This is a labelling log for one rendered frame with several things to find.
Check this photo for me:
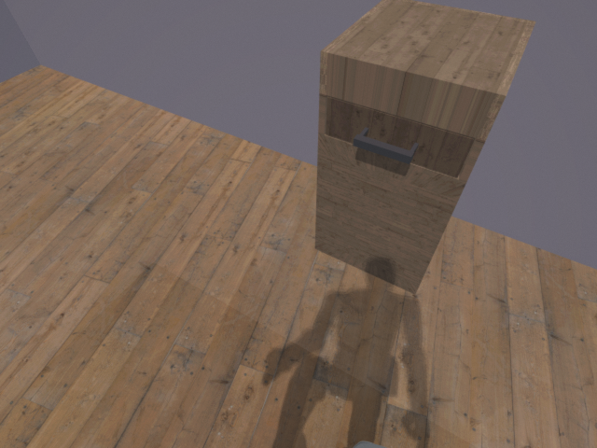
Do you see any handle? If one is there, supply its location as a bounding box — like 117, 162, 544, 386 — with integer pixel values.
353, 127, 419, 164

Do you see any cabinet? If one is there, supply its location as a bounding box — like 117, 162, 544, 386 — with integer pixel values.
315, 0, 536, 294

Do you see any drawer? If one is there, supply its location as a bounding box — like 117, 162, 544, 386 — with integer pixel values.
326, 96, 475, 177

